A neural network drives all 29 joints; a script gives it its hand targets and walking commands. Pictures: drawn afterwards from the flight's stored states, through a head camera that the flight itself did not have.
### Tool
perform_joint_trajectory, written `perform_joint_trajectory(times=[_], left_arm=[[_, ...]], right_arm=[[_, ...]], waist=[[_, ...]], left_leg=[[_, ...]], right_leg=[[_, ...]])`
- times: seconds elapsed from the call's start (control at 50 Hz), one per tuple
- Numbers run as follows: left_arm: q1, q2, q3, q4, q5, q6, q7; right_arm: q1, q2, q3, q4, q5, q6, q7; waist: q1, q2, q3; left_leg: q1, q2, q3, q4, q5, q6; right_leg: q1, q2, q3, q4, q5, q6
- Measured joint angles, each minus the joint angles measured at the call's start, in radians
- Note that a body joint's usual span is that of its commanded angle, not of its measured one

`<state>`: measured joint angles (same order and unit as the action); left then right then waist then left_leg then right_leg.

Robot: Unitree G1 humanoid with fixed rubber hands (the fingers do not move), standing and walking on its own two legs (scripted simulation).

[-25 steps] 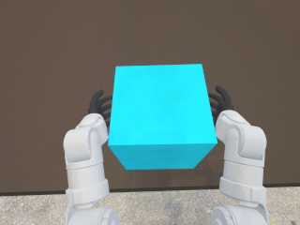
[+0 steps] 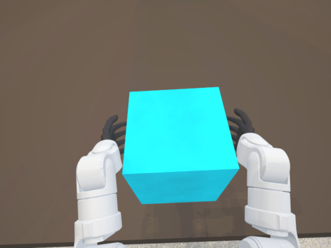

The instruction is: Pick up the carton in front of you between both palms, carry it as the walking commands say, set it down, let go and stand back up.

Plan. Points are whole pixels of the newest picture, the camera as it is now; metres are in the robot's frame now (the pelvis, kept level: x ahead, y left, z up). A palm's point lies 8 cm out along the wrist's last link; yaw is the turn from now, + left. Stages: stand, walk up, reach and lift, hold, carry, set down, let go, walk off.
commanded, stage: carry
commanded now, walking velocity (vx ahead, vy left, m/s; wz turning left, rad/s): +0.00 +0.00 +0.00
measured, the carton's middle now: (176, 151) +0.36 +0.00 +0.03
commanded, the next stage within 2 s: none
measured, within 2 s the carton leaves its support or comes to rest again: neither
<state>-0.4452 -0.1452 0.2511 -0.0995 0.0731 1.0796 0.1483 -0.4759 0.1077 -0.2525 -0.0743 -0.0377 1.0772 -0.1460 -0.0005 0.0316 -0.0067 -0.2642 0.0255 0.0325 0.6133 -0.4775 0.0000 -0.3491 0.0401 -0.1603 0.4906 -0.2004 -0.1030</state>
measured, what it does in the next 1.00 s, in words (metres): steps on the spot: left foot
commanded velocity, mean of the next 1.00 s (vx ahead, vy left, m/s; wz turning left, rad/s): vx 0.00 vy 0.00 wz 0.00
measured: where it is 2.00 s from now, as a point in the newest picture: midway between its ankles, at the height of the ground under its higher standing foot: outside the picture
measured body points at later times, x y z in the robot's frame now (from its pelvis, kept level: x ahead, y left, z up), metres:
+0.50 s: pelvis +0.01 +0.03 +0.00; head -0.01 +0.03 +0.45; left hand +0.35 +0.18 +0.11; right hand +0.35 -0.12 +0.11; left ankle -0.04 +0.12 -0.73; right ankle +0.04 -0.06 -0.73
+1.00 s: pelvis -0.01 +0.05 +0.00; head -0.03 +0.05 +0.45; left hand +0.33 +0.19 +0.11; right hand +0.33 -0.11 +0.12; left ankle -0.04 +0.12 -0.73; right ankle +0.04 -0.06 -0.73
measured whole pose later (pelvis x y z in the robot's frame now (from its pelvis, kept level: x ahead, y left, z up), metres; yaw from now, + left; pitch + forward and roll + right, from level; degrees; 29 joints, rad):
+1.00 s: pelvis -0.01 +0.05 +0.00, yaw -1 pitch +1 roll +0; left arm -0.52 -0.12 0.28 0.06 0.07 1.11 0.16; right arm -0.51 0.11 -0.29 0.05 -0.07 1.09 -0.15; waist 0.00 0.00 -0.08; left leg -0.23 -0.04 0.08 0.54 -0.33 0.07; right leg -0.34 -0.03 -0.12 0.52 -0.19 -0.03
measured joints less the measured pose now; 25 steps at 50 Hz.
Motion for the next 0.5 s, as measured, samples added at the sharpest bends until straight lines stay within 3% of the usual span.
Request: perform_joint_trajectory(times=[0.06,0.3,0.5], left_arm=[[0.002,0.007,0.002,0.010,-0.008,-0.003,0.000],[-0.059,0.037,0.010,0.143,-0.012,0.025,0.003],[-0.070,0.028,0.024,0.151,-0.005,0.021,0.007]], right_arm=[[0.002,0.010,-0.003,0.008,-0.010,-0.005,0.000],[-0.019,0.005,-0.019,0.102,-0.035,0.015,-0.003],[-0.032,0.003,-0.031,0.120,-0.026,0.007,-0.007]], waist=[[0.007,-0.009,-0.014],[0.009,-0.028,-0.094],[-0.001,-0.029,-0.074]], left_leg=[[0.023,0.001,0.014,-0.064,0.156,-0.004],[0.055,-0.030,0.028,-0.069,0.112,0.026],[0.051,-0.045,0.038,-0.069,0.121,0.045]], right_leg=[[0.009,-0.007,0.007,0.019,-0.017,0.009],[0.021,-0.037,0.024,0.051,-0.046,0.041],[0.016,-0.051,0.034,0.050,-0.033,0.057]])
